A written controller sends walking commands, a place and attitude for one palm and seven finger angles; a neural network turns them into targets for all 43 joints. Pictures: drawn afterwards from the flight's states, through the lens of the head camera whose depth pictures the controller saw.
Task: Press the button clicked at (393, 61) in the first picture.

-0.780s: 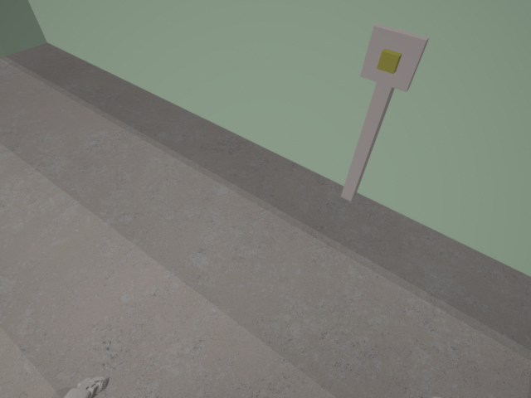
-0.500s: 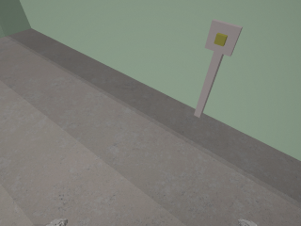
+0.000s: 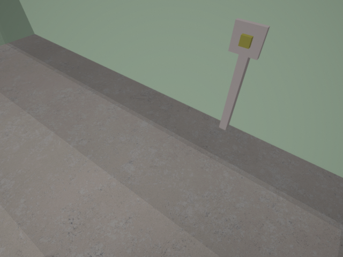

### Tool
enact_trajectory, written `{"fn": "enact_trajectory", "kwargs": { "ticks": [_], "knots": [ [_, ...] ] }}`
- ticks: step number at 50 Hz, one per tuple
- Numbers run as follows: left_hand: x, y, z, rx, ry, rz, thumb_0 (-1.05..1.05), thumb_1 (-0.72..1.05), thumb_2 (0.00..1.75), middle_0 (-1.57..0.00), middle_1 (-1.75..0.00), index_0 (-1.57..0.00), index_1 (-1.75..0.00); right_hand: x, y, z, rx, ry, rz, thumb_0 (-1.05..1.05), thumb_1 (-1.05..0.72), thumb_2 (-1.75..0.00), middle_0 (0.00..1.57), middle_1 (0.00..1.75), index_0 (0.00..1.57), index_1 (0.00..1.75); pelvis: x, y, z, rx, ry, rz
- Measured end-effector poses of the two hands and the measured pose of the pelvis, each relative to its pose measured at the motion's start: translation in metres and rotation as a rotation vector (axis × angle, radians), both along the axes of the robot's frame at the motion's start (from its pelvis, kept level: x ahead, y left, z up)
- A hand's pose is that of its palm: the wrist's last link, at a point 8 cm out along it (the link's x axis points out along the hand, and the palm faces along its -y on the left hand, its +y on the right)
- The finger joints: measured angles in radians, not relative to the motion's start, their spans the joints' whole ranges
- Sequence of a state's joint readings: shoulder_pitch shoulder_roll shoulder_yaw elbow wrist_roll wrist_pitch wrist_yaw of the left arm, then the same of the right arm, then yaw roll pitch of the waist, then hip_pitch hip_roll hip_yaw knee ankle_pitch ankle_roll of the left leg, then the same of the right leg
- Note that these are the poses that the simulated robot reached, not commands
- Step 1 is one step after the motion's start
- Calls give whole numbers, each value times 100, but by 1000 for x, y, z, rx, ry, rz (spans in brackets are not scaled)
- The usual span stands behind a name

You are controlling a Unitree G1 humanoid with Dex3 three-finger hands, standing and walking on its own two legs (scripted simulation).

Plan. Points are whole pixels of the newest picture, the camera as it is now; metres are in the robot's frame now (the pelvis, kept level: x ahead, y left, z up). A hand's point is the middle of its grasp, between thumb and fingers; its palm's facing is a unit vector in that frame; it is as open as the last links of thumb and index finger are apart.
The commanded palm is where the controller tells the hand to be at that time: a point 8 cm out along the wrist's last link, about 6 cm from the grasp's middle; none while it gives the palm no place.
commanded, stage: stand and wait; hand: left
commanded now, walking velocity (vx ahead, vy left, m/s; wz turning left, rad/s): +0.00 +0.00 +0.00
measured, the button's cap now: (245, 40) +1.20 -0.35 -0.02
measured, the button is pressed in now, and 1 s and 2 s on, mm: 0 0 0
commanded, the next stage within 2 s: look at it before walking up in 0.10 s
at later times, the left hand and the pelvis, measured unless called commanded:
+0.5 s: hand out of the picture +0.08 +0.23 -0.16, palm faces -0.04 -0.94 -0.33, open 7.4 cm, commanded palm none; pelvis +0.00 -0.01 +0.00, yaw +0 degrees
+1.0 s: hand out of the picture +0.06 +0.20 -0.18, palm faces -0.05 -0.97 -0.24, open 7.4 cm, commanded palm none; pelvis +0.04 -0.01 -0.01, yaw -3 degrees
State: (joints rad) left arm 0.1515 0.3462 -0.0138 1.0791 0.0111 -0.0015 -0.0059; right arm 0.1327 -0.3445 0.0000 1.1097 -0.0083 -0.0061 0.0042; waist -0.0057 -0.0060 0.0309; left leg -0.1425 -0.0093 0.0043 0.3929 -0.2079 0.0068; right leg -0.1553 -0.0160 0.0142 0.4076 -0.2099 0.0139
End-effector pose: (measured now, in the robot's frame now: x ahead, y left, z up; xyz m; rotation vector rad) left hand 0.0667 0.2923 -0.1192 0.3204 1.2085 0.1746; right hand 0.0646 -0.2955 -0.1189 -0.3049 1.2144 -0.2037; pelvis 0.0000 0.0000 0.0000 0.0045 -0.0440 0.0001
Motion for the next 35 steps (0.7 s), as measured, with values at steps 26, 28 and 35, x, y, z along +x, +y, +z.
{"fn": "enact_trajectory", "kwargs": {
  "ticks": [26,28,35],
  "knots": [
    [6,-12,0,-8,-4,-8,1,91,90,-20,-30,-20,-30,-1,-7,0,3,7,-5,1,-90,-90,20,30,21,30,0,-9,1,-1,8,-4],
    [6,-12,0,-8,-3,-8,1,91,90,-20,-30,-20,-30,1,-8,0,3,5,-6,1,-90,-90,20,30,21,30,1,-9,1,-1,8,-4],
    [8,-11,0,-6,0,-8,1,91,90,-20,-30,-20,-30,7,-8,2,1,-1,-2,1,-90,-90,20,30,21,30,3,-9,2,-1,9,-6]
  ]
}}
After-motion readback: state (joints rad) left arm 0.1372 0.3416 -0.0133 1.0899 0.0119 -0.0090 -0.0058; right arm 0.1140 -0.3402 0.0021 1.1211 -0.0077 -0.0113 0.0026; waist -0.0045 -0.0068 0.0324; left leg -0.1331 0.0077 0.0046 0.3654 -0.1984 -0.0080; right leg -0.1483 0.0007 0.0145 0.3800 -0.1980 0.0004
